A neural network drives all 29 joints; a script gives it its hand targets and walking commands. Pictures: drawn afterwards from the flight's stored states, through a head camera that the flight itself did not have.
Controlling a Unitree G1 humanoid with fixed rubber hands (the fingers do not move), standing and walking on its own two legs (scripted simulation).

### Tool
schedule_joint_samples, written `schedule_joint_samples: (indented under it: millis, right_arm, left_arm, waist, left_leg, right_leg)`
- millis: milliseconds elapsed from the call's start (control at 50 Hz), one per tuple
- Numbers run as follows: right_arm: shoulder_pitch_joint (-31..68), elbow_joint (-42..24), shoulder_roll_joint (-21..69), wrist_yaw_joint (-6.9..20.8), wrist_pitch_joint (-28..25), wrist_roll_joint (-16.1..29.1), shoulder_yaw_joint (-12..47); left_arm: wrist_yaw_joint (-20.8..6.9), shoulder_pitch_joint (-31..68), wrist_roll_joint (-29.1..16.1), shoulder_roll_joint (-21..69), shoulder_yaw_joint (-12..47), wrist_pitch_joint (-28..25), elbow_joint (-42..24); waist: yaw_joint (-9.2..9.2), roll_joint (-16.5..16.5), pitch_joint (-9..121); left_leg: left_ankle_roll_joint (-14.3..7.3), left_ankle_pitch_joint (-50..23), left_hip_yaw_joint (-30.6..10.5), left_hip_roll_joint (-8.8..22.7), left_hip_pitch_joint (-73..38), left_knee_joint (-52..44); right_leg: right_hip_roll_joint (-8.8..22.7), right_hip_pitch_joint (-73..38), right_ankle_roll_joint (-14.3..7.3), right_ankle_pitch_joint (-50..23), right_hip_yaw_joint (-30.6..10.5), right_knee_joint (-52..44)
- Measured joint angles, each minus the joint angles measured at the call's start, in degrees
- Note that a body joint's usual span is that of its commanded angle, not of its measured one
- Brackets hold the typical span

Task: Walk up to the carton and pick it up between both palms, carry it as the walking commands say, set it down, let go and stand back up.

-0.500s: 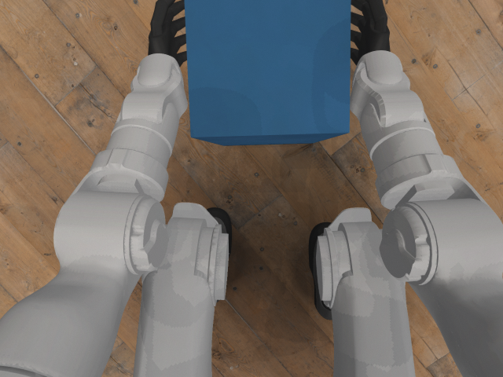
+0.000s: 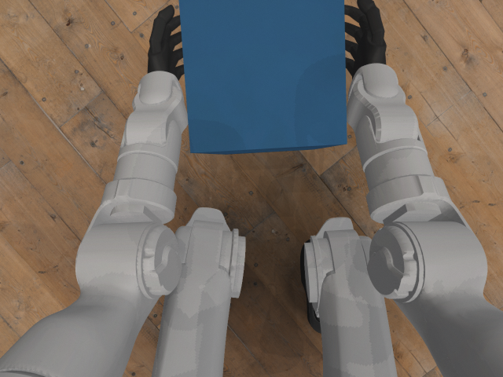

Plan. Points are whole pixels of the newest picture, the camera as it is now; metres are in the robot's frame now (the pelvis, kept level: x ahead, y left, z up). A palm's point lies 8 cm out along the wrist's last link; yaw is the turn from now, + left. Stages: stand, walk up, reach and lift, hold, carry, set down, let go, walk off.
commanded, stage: reach and lift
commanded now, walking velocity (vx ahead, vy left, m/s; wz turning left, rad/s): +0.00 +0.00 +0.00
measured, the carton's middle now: (264, 66) +0.54 +0.04 -0.18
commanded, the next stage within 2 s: none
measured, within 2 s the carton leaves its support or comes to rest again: neither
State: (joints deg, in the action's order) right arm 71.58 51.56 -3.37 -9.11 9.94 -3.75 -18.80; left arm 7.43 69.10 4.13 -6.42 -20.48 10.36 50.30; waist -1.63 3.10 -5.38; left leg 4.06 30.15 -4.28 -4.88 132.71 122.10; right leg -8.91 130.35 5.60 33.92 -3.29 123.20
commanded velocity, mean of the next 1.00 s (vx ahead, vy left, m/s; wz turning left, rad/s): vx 0.00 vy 0.00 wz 0.00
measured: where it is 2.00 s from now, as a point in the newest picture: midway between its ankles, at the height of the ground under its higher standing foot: (262, 293)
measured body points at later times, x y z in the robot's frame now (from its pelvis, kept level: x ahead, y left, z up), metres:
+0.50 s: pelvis +0.01 +0.00 +0.04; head +0.33 +0.03 +0.35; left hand +0.51 +0.18 -0.09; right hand +0.54 -0.09 -0.08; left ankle +0.12 +0.13 -0.34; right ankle +0.11 -0.13 -0.34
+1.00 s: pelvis +0.00 +0.00 +0.09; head +0.28 +0.04 +0.44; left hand +0.49 +0.18 -0.01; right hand +0.52 -0.08 +0.01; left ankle +0.12 +0.13 -0.34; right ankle +0.11 -0.13 -0.34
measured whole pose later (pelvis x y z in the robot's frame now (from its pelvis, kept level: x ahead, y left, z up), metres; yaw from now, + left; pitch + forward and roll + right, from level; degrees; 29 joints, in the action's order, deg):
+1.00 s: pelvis +0.00 +0.00 +0.09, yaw +1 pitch +43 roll -3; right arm 62.5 43.1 2.9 -5.7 16.4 -11.9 -26.8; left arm 4.7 60.7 12.3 0.4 -26.7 18.1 41.3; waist -1.4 2.0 5.9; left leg 4.3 27.6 -6.6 -7.2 120.3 105.0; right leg -8.7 117.5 4.8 31.6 -4.1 105.7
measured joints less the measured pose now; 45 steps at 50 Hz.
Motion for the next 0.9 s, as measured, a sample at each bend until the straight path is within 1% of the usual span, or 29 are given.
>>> schedule_joint_samples:
  millis: [60, 120, 220, 300, 420, 500, 620, 700, 800, 900]
  right_arm:
    - [0.04, -0.3, -0.2, 0.82, 1.06, -0.47, -1.2]
    - [-0.32, -1.63, 0.25, 1.01, 2.09, -0.76, -1.98]
    - [-0.5, -2.31, 1.74, 1.93, 2.75, -3.84, -4.92]
    - [-1.43, -3.57, 2.36, 2.39, 3.33, -5.42, -5.62]
    - [-4.2, -6.85, 3.17, 2.42, 3.71, -4.87, -4.91]
    - [-5.28, -9.19, 2.9, 2.37, 4.19, -3.35, -3.84]
    - [-6.01, -10.67, 3.22, 2.28, 5.49, -3.11, -3.4]
    - [-7.24, -9.84, 4.33, 2.26, 6.15, -4.09, -4.29]
    - [-8.42, -8.05, 5.84, 2.36, 6.14, -6.98, -6.25]
    - [-9.29, -8.72, 6.38, 2.53, 6.16, -7.43, -6.7]
  left_arm:
    - [-0.06, 0.57, 2.81, 0.93, -1.04, 1.78, -0.8]
    - [-0.04, 0.08, 3.58, 1.63, -1.67, 3.12, -2.61]
    - [-0.76, -0.5, 5.1, 2.47, -3.41, 4.7, -4.38]
    - [-1.2, -1.11, 6.31, 3.26, -4.26, 5.26, -5.36]
    - [-1.2, -3.32, 5.49, 4.04, -3.56, 5.07, -7.5]
    - [-0.64, -4.0, 4.46, 4.36, -2.48, 5.11, -9.17]
    - [-0.67, -5.02, 3.58, 5.12, -3.41, 6.05, -10.85]
    - [-1.21, -6.74, 4.45, 5.64, -4.31, 6.91, -10.57]
    - [-2.67, -7.86, 6.47, 6.09, -6.22, 7.6, -9.1]
    - [-2.88, -8.75, 6.89, 6.18, -5.69, 7.38, -9.25]
  waist:
    - [-0.26, 0.14, 0.89]
    - [-0.49, 0.1, 1.98]
    - [-0.36, -0.14, 4.0]
    - [-0.25, -0.6, 5.06]
    - [0.02, -1.09, 6.54]
    - [-0.32, -1.22, 5.73]
    - [-0.84, -0.83, 5.65]
    - [-1.2, -0.58, 8.55]
    - [-1.21, -0.36, 10.62]
    - [-0.66, -0.79, 11.38]
  left_leg:
    - [0.01, -0.59, -0.27, -0.37, -0.15, -1.09]
    - [0.03, -0.92, -0.39, -0.7, -0.39, -2.31]
    - [0.15, -1.13, -0.56, -1.3, -0.92, -4.56]
    - [0.25, -1.27, -0.96, -1.71, -1.21, -6.34]
    - [0.36, -0.93, -1.47, -1.69, -1.42, -7.69]
    - [0.39, -0.57, -1.5, -1.37, -2.91, -8.01]
    - [0.49, -0.31, -1.24, -0.97, -5.72, -9.32]
    - [0.49, -0.26, -1.16, -0.91, -6.8, -10.77]
    - [0.45, -0.55, -1.37, -1.19, -9.21, -13.12]
    - [0.34, -1.61, -1.93, -1.85, -10.86, -15.42]
  right_leg:
    - [0.02, -0.31, 0.07, -0.46, 0.06, -1.19]
    - [0.1, -0.65, 0.03, -0.66, -0.02, -2.39]
    - [0.44, -1.33, -0.18, -0.53, -0.17, -4.44]
    - [0.68, -1.76, -0.36, -0.51, -0.03, -6.24]
    - [0.44, -1.94, -0.55, -0.44, 0.17, -7.89]
    - [-0.07, -3.21, -0.51, -0.46, 0.02, -8.36]
    - [-0.67, -5.55, -0.57, -0.66, -0.55, -9.5]
    - [-0.77, -6.49, -0.7, -0.71, -0.87, -10.85]
    - [-0.51, -9.0, -0.83, -0.9, -1.0, -13.18]
    - [-0.03, -11.02, -0.89, -1.62, -0.82, -15.67]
